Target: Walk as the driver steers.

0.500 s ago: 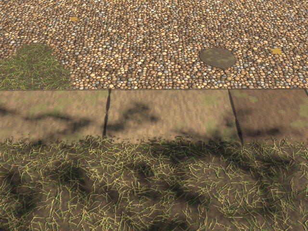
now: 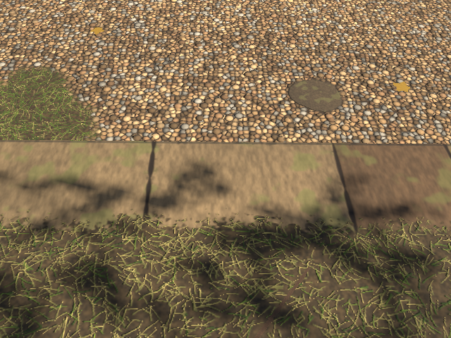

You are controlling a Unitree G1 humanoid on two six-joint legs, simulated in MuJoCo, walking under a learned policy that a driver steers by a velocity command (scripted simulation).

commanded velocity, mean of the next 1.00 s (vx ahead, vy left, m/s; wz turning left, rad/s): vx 0.47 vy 0.00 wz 0.00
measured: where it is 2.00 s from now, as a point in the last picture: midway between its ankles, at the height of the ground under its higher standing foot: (223, 220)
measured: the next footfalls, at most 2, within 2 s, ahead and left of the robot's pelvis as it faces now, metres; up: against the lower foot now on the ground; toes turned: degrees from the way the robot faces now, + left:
right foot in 0.48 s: +0.44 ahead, -0.14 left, +0.00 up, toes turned -3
left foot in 1.04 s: +0.75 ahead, +0.10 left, +0.00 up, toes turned +4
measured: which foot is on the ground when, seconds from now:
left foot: down 0.00-0.50, up 0.52-1.00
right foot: up 0.00-0.46, down 0.48-1.00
